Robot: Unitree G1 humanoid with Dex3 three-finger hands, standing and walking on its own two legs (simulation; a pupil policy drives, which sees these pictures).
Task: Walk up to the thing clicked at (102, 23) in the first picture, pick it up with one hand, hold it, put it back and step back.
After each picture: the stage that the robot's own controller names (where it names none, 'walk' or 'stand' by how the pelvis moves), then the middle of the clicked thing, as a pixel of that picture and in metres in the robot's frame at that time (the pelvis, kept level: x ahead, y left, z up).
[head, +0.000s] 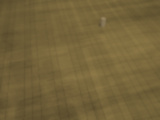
stand; (103, 22) +1.82 -0.31 -0.72
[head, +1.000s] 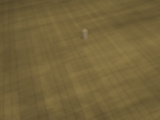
walk; (84, 34) +1.70 +0.07 -0.69
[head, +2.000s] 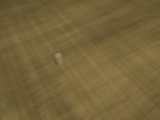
walk; (59, 58) +1.13 +0.30 -0.72
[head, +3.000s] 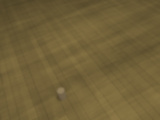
walk; (61, 93) +0.73 +0.25 -0.72
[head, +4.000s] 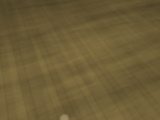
stand; out of the picture +0.51 +0.14 -0.70
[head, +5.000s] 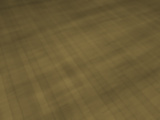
stand; out of the picture +0.43 +0.19 -0.72
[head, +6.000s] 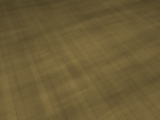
stand; out of the picture +0.42 +0.18 -0.71
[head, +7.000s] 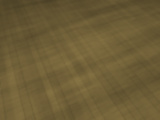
stand; out of the picture +0.43 +0.17 -0.72
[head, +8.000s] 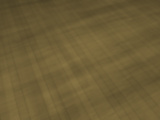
stand; out of the picture +0.40 +0.17 -0.72
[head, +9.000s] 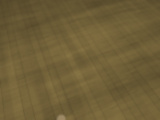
stand; out of the picture +0.42 +0.16 -0.71
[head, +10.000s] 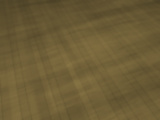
stand; out of the picture +0.41 +0.18 -0.72
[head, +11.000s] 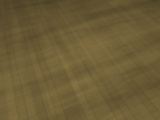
stand; out of the picture +0.40 +0.20 -0.72
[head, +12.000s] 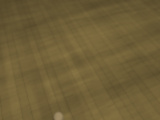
stand; (59, 119) +0.45 +0.17 -0.71
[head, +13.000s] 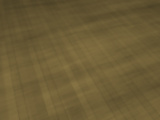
sink last; out of the picture +0.42 +0.16 -0.72
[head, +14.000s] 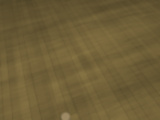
stand; (66, 119) +0.47 +0.17 -0.72
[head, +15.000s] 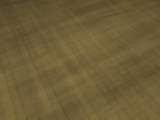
stand; out of the picture +0.40 +0.18 -0.72
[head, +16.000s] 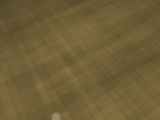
stand; (57, 119) +0.43 +0.21 -0.71
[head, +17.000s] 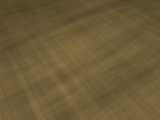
stand; out of the picture +0.38 +0.23 -0.72
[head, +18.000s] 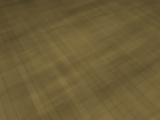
stand; out of the picture +0.40 +0.23 -0.72
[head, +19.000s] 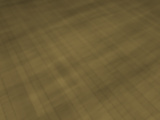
stand; out of the picture +0.40 +0.23 -0.72
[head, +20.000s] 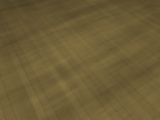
stand; out of the picture +0.39 +0.23 -0.72
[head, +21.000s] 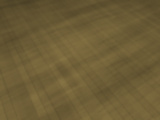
stand; out of the picture +0.40 +0.23 -0.72
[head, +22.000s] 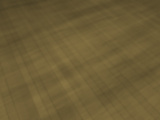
stand; out of the picture +0.40 +0.22 -0.72
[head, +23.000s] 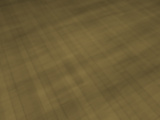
stand; out of the picture +0.42 +0.20 -0.72
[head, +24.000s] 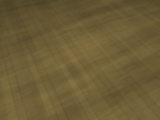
stand; out of the picture +0.41 +0.19 -0.72
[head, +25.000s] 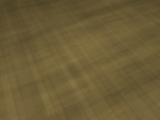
stand; out of the picture +0.42 +0.20 -0.72
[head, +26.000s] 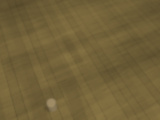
go down; (52, 105) +0.46 +0.18 -0.66
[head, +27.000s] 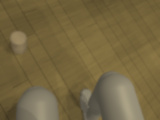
go down; (19, 43) +0.55 +0.16 -0.32
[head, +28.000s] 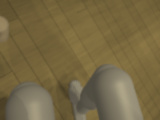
close in; out of the picture +0.56 +0.17 -0.30
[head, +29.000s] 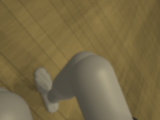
close; out of the picture +0.55 +0.20 -0.27
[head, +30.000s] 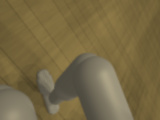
close; out of the picture +0.52 +0.18 -0.28
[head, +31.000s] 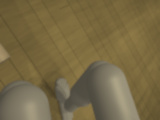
lift; out of the picture +0.47 +0.15 -0.32
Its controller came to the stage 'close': yes
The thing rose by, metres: 0.01
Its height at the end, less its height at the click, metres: -0.02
